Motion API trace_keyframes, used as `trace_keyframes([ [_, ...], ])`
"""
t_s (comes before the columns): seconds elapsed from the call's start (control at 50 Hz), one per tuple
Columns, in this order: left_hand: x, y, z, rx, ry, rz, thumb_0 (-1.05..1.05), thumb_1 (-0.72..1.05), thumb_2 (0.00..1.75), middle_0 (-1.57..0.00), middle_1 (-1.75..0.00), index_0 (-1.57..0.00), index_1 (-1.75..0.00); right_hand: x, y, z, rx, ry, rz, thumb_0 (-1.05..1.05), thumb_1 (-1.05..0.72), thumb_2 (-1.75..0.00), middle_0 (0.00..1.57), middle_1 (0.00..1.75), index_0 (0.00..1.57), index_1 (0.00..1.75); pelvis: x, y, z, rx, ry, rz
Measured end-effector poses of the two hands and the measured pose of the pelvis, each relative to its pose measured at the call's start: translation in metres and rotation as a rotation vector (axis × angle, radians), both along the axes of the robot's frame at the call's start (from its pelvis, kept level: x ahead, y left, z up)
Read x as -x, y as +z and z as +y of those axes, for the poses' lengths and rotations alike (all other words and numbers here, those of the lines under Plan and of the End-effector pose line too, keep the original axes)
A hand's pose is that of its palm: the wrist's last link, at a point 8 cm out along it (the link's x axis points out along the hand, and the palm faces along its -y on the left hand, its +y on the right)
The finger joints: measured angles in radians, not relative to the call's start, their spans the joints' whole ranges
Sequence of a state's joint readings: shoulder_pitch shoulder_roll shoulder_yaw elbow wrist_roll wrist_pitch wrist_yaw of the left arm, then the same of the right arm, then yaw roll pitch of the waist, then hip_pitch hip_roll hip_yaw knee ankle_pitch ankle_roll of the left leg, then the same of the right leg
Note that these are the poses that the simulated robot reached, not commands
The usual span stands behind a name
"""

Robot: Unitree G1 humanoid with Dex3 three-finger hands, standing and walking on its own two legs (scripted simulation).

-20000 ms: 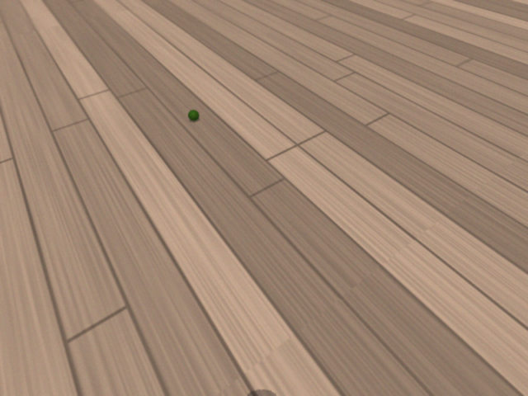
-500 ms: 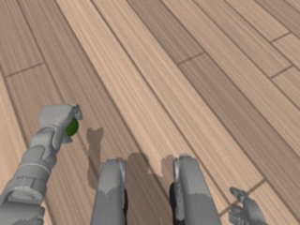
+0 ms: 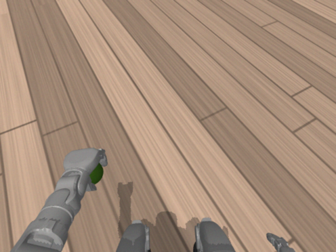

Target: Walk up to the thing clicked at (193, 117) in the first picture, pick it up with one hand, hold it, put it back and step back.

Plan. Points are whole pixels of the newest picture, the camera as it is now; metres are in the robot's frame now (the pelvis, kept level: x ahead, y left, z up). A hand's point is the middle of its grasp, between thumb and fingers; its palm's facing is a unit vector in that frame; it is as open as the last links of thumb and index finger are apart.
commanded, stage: lift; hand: left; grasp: from above
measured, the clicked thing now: (90, 172) +0.34 +0.24 -0.11
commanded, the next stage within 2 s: hold in 0.36 s
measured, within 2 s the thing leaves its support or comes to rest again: neither
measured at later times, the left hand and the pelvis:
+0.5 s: hand (84, 159) +0.34 +0.22 -0.01, palm faces -0.44 -0.09 -0.89, open 9.0 cm; pelvis +0.03 +0.00 +0.07, yaw +0 degrees
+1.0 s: hand (80, 150) +0.35 +0.22 +0.03, palm faces -0.45 -0.07 -0.89, open 9.0 cm; pelvis +0.05 +0.00 +0.08, yaw -1 degrees
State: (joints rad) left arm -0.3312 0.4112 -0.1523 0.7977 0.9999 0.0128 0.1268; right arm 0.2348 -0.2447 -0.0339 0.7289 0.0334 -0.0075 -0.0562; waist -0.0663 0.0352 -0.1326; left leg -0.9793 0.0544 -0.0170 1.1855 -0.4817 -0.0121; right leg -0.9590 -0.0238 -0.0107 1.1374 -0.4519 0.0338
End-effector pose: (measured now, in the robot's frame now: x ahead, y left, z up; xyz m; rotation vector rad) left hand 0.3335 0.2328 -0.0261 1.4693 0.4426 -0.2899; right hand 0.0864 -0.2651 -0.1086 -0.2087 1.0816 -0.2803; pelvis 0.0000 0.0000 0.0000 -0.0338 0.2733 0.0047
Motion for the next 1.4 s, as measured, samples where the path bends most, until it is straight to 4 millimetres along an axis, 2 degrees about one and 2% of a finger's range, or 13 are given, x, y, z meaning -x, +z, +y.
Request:
trace_keyframes([
  [0.24, -0.008, 0.045, -0.006, 0.0, 0.018, -0.008, -0.03, 0.06, 0.55, -0.63, -0.72, -0.75, -0.73, -0.006, 0.039, -0.002, -0.015, -0.007, 0.006, 0.01, -0.92, -0.9, 0.2, 0.3, 0.2, 0.3, -0.017, 0.042, -0.002, -0.014, -0.001, -0.077],
  [0.48, -0.011, 0.073, -0.009, 0.002, 0.005, -0.005, -0.02, 0.04, 0.59, -0.63, -0.73, -0.74, -0.74, -0.028, 0.062, 0.001, -0.033, -0.001, -0.034, 0.01, -0.91, -0.9, 0.2, 0.3, 0.2, 0.3, -0.03, 0.064, -0.001, -0.023, -0.008, -0.129],
  [0.9, -0.02, 0.105, -0.011, -0.007, -0.028, 0.001, -0.02, 0.05, 0.58, -0.61, -0.74, -0.73, -0.75, -0.061, 0.082, 0.003, -0.052, 0.01, -0.086, 0.01, -0.91, -0.9, 0.2, 0.3, 0.2, 0.3, -0.045, 0.081, 0.0, -0.03, -0.018, -0.181],
  [1.4, -0.009, 0.128, -0.02, -0.005, -0.045, -0.005, -0.02, 0.04, 0.62, -0.6, -0.76, -0.71, -0.77, -0.072, 0.091, 0.003, -0.077, 0.025, -0.124, 0.01, -0.92, -0.9, 0.2, 0.3, 0.2, 0.3, -0.041, 0.089, -0.005, -0.037, -0.022, -0.231],
])
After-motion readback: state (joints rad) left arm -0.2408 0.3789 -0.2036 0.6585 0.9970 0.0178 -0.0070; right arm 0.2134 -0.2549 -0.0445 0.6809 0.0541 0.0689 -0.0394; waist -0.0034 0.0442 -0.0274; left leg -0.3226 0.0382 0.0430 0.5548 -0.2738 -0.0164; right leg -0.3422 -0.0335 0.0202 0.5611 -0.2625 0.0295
